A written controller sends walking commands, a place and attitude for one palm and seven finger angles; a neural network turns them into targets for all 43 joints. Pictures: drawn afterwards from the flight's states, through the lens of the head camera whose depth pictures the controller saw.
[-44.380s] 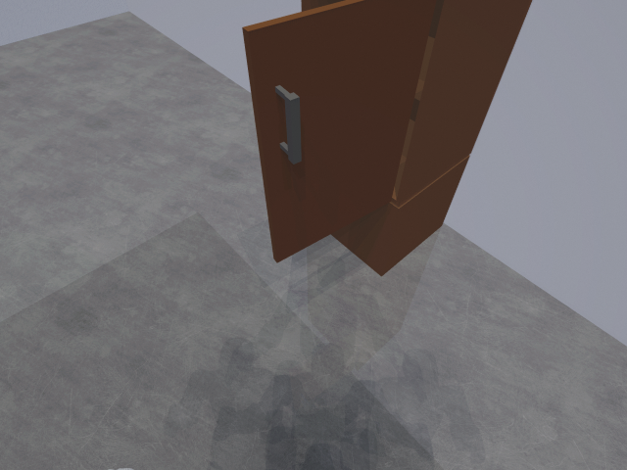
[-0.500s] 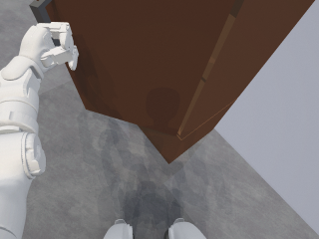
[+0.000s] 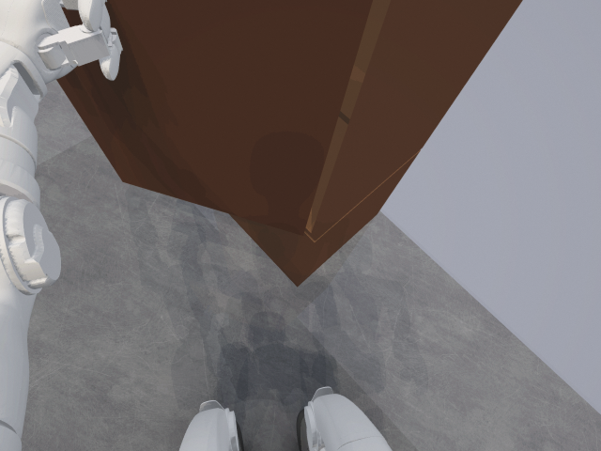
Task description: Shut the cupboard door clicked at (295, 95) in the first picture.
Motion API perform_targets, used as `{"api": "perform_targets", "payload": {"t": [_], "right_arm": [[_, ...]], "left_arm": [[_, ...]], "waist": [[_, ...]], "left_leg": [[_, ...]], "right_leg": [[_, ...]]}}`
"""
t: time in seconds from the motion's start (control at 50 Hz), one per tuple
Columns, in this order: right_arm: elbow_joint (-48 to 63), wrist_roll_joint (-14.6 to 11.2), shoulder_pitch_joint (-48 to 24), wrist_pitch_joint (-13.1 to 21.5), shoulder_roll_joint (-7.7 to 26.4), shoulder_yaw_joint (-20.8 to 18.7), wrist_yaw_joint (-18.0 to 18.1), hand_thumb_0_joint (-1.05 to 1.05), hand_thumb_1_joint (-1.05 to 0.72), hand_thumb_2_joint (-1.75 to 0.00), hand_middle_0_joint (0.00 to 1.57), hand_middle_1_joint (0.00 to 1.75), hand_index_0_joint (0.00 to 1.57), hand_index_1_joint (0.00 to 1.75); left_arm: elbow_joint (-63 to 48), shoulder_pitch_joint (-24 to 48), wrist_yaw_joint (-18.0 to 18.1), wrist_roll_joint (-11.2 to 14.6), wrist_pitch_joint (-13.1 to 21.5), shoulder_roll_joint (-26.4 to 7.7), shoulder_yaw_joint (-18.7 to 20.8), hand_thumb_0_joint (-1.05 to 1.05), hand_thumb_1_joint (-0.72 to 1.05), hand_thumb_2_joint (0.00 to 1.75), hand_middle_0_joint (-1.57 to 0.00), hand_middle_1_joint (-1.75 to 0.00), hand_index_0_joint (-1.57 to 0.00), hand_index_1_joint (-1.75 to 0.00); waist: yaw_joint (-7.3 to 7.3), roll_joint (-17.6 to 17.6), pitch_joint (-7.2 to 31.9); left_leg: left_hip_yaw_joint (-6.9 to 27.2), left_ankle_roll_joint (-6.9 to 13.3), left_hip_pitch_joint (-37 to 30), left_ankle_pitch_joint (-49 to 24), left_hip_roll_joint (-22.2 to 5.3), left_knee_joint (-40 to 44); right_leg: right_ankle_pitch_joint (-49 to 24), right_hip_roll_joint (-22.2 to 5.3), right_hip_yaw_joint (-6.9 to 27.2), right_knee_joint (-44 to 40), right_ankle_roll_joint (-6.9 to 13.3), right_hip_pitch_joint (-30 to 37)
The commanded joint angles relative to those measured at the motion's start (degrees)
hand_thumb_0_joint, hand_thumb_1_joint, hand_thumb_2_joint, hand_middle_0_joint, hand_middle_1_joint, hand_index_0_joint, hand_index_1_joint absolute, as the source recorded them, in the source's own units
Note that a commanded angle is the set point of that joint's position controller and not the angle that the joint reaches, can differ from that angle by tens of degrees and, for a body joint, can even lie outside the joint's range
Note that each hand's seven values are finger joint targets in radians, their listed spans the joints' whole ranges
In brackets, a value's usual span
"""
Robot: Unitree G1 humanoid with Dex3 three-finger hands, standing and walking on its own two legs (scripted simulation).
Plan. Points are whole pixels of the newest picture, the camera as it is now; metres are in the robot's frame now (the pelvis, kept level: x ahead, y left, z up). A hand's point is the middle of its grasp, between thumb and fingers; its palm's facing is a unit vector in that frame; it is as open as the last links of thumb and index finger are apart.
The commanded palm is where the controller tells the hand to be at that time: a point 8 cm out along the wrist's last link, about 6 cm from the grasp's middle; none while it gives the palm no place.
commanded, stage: pull the fist back off the door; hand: left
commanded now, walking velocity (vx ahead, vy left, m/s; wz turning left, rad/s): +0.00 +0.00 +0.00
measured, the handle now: (12, 5) +0.62 +0.23 +0.15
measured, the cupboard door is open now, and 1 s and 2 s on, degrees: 31 28 28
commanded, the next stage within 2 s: draw the hand back to the body in 0.94 s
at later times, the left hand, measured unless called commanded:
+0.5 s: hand (127, 40) +0.56 +0.11 +0.15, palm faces +0.06 -1.00 +0.02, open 3.1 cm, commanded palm +0.51 +0.17 +0.15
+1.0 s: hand (119, 100) +0.49 +0.12 +0.14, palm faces +0.03 -1.00 -0.01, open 3.1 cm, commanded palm +0.46 +0.17 +0.15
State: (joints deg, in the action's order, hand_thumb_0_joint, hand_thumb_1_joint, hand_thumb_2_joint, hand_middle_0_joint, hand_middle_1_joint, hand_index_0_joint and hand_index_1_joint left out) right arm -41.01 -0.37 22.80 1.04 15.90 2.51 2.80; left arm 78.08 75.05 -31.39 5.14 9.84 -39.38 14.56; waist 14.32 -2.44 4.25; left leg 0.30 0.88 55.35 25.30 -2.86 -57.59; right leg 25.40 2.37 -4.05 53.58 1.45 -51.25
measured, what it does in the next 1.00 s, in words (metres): stands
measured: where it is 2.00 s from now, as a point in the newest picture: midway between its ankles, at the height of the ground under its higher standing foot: outside the picture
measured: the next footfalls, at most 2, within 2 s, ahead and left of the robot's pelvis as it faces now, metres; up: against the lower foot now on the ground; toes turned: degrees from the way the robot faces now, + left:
none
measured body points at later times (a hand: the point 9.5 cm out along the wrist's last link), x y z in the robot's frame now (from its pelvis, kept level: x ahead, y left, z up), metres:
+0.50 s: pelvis +0.01 -0.01 +0.02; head +0.12 -0.01 +0.46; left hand +0.55 +0.17 +0.15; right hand -0.04 -0.25 -0.10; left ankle +0.01 +0.11 -0.67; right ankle -0.01 -0.11 -0.67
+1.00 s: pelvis +0.01 +0.00 +0.03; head +0.07 +0.00 +0.48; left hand +0.48 +0.18 +0.14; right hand +0.08 -0.27 -0.08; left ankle +0.01 +0.11 -0.67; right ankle -0.01 -0.11 -0.67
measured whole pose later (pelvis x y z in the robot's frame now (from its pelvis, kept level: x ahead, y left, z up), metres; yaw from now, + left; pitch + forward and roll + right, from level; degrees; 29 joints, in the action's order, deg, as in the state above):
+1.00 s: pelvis +0.01 +0.00 +0.03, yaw +1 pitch +13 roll -1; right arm -38.6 -0.8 18.5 1.3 14.9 -1.1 -0.4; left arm 60.0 46.6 -1.7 5.8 16.7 -15.1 13.2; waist 6.9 -2.2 6.5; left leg -1.0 0.7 36.4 22.7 -1.6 -46.3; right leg 23.4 1.5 -2.6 43.8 1.2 -33.3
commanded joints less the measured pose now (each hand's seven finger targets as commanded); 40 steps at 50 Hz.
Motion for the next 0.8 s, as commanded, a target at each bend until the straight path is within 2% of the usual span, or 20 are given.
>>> {"api": "perform_targets", "payload": {"t": [0.0,0.04,0.06,0.08,0.12,0.16,0.18,0.22,0.26,0.32,0.34,0.4,0.44,0.52,0.56,0.58,0.62,0.7,0.72,0.78], "right_arm": [[0.7,-0.1,10.3,1.4,12.3,-4.3,1.3,0.0,-0.9,-0.9,0.2,0.3,0.2,0.3],[0.4,0.0,10.0,1.7,12.5,-4.3,1.2,0.0,-0.9,-0.9,0.2,0.3,0.2,0.3],[2.4,0.5,14.5,2.3,9.7,-3.2,0.4,0.0,-0.9,-0.9,0.2,0.3,0.2,0.3],[2.9,0.7,14.5,2.6,9.6,-3.0,-0.7,0.0,-0.9,-0.9,0.2,0.3,0.2,0.3],[3.4,1.8,15.8,2.6,9.3,-4.0,-2.1,0.0,-0.9,-0.9,0.2,0.3,0.2,0.3],[4.2,3.1,16.5,2.3,9.0,-4.3,-3.7,0.0,-0.9,-0.9,0.2,0.3,0.2,0.3],[4.3,3.7,16.8,2.2,8.7,-4.5,-4.5,0.0,-0.9,-0.9,0.2,0.3,0.2,0.3],[3.9,4.1,17.0,1.8,8.9,-5.1,-5.7,0.0,-0.9,-0.9,0.2,0.3,0.2,0.3],[4.0,3.6,16.6,1.1,9.3,-5.6,-6.1,0.0,-0.9,-0.9,0.2,0.3,0.2,0.3],[4.1,2.4,16.1,0.4,9.8,-5.7,-5.3,0.0,-0.9,-0.9,0.2,0.3,0.2,0.3],[4.4,2.1,15.6,0.2,9.7,-5.7,-4.9,0.0,-0.9,-0.9,0.2,0.3,0.2,0.3],[5.4,1.7,14.7,0.4,9.3,-5.5,-4.2,0.0,-0.9,-0.9,0.2,0.3,0.2,0.3],[5.8,1.9,14.0,0.7,8.5,-5.3,-4.2,0.0,-0.9,-0.9,0.2,0.3,0.2,0.3],[6.9,1.6,13.2,0.3,8.3,-5.6,-4.6,0.0,-0.9,-0.9,0.2,0.3,0.2,0.3],[7.4,1.2,12.7,-0.3,8.7,-5.9,-4.6,0.0,-0.9,-0.9,0.2,0.3,0.2,0.3],[7.7,1.0,12.1,-0.5,8.7,-6.0,-4.5,0.0,-0.9,-0.9,0.2,0.3,0.2,0.3],[7.8,0.4,10.9,-0.4,8.4,-6.3,-4.1,0.0,-0.9,-0.9,0.2,0.3,0.2,0.3],[7.6,0.0,8.5,0.4,7.8,-6.6,-3.2,0.0,-0.9,-0.9,0.2,0.3,0.2,0.3],[6.8,-0.1,8.0,0.7,7.7,-6.7,-3.1,0.0,-0.9,-0.9,0.2,0.3,0.2,0.3],[5.7,-0.1,6.5,1.3,7.1,-6.8,-3.0,0.0,-0.9,-0.9,0.2,0.3,0.2,0.3]], "left_arm": [[-14.0,34.5,-0.6,1.9,2.9,-5.3,-1.6,0.0,0.9,0.9,-1.3,-1.5,-1.3,-1.5],[-13.3,34.7,-0.7,1.8,2.3,-6.5,-1.1,0.0,0.9,0.9,-1.3,-1.5,-1.3,-1.5],[-12.2,34.2,10.7,4.8,0.6,-11.5,13.6,0.0,0.9,0.9,-1.3,-1.5,-1.3,-1.5],[-11.1,32.1,16.1,3.4,-0.5,-6.1,9.1,0.0,0.9,0.9,-1.3,-1.5,-1.3,-1.5],[-13.4,28.2,22.6,2.4,-0.3,-2.8,9.9,0.0,0.9,0.9,-1.3,-1.5,-1.3,-1.5],[-18.4,26.1,30.0,-0.9,1.5,-2.3,10.5,0.0,0.9,0.9,-1.3,-1.5,-1.3,-1.5],[-20.9,25.4,32.8,-3.9,3.4,-1.6,9.1,0.0,0.9,0.9,-1.3,-1.5,-1.3,-1.5],[-22.8,24.0,34.8,-7.4,6.6,0.1,6.8,0.0,0.9,0.9,-1.3,-1.5,-1.3,-1.5],[-22.8,23.6,33.6,-8.0,8.2,1.9,4.1,0.0,0.9,0.9,-1.3,-1.5,-1.3,-1.5],[-18.2,21.5,30.1,-5.5,7.7,-1.0,7.1,0.0,0.9,0.9,-1.3,-1.5,-1.3,-1.5],[-18.9,22.0,29.1,-4.5,7.6,-0.7,6.8,0.0,0.9,0.9,-1.3,-1.5,-1.3,-1.5],[-21.1,18.1,28.7,-2.6,9.1,-3.8,11.3,0.0,0.9,0.9,-1.3,-1.5,-1.3,-1.5],[-20.3,12.0,29.5,-3.0,10.7,-3.8,12.5,0.0,0.9,0.9,-1.3,-1.5,-1.3,-1.5],[-17.8,1.3,29.5,-4.0,11.7,1.6,9.1,0.0,0.9,0.9,-1.3,-1.5,-1.3,-1.5],[-17.7,-1.9,28.4,-3.2,10.5,2.4,8.6,0.0,0.9,0.9,-1.3,-1.5,-1.3,-1.5],[-18.8,-1.8,27.6,-2.2,10.0,4.8,6.9,0.0,0.9,0.9,-1.3,-1.5,-1.3,-1.5],[-22.8,0.1,26.3,-0.3,10.4,8.1,4.6,0.0,0.9,0.9,-1.3,-1.5,-1.3,-1.5],[-34.4,2.8,26.1,2.5,13.7,9.2,3.5,0.0,0.9,0.9,-1.3,-1.5,-1.3,-1.5],[-36.3,3.7,26.5,2.4,14.6,8.7,3.6,0.0,0.9,0.9,-1.3,-1.5,-1.3,-1.5],[-38.5,2.5,27.4,1.4,15.2,12.8,-0.5,0.0,0.9,0.9,-1.3,-1.5,-1.3,-1.5]], "waist": [[4.07,-9.5,31.1],[4.22,-9.7,30.5],[0.87,-12.6,30.2],[1.7,-11.8,30.2],[1.03,-9.3,32.4],[-0.07,-9.5,33.5],[-0.25,-10.4,34.3],[-0.14,-11.1,35.0],[0.66,-9.5,33.5],[0.1,-4.2,30.9],[0.06,-4.2,30.6],[-2.91,-5.1,31.4],[-4.34,-3.8,29.3],[-4.7,1.1,23.5],[-5.1,3.2,21.8],[-4.81,3.9,21.4],[-4.55,2.0,22.2],[-5.41,-2.4,26.5],[-5.32,-3.6,27.9],[-5.14,-6.8,27.5]], "left_leg": [[3.3,1.9,-30.8,-25.6,1.6,0.9],[3.2,1.9,-29.9,-24.6,1.5,0.4],[4.0,1.5,-24.7,-23.9,0.6,2.1],[3.9,1.1,-24.3,-23.4,0.8,3.5],[4.4,0.8,-26.7,-27.1,0.6,4.0],[3.6,0.7,-26.7,-28.7,0.8,3.9],[3.5,0.7,-27.9,-29.2,0.9,3.8],[3.4,0.6,-30.5,-30.2,0.9,4.1],[3.2,0.6,-31.4,-27.6,1.2,5.8],[2.2,1.0,-27.4,-22.5,2.1,8.4],[1.9,1.1,-26.9,-21.6,2.3,9.3],[1.0,1.1,-27.8,-22.9,2.7,10.5],[0.3,1.1,-26.5,-23.9,2.7,10.9],[-1.1,1.3,-24.5,-23.2,3.0,12.3],[-1.5,1.2,-23.6,-21.9,3.1,13.2],[-1.8,1.4,-24.4,-21.8,3.3,13.6],[-1.8,1.3,-28.0,-22.5,3.3,13.8],[-1.5,1.2,-34.0,-25.4,3.3,13.3],[-1.0,1.1,-36.1,-26.6,3.0,12.9],[0.1,0.6,-40.2,-29.1,2.4,12.5]], "right_leg": [[-21.6,1.9,1.3,-6.0,-0.2,2.2],[-21.1,2.0,1.4,-6.3,-0.4,1.9],[-19.9,0.7,2.9,-8.0,-0.2,5.6],[-20.1,0.7,2.9,-8.1,-0.7,6.8],[-22.5,0.8,1.9,-7.4,-1.0,7.9],[-24.5,0.7,2.1,-7.3,-1.3,9.3],[-24.4,0.7,2.1,-6.9,-1.3,8.9],[-24.9,0.9,2.2,-7.2,-1.1,8.6],[-24.2,1.3,2.4,-9.0,-0.9,10.5],[-24.8,1.4,3.4,-11.3,-1.0,16.8],[-25.1,1.3,3.7,-11.8,-1.1,18.4],[-27.4,1.2,4.0,-12.1,-0.8,22.0],[-29.3,1.2,4.0,-12.1,-0.9,23.3],[-31.5,0.9,4.0,-13.0,-1.3,24.7],[-31.6,0.7,4.1,-13.8,-1.5,25.9],[-32.3,0.7,4.2,-14.4,-1.6,26.3],[-32.0,0.8,4.1,-14.8,-1.5,25.5],[-33.1,0.9,4.0,-14.3,-1.1,26.3],[-33.2,0.9,4.0,-14.0,-1.1,25.4],[-31.0,0.8,3.0,-13.2,-0.8,21.4]]}}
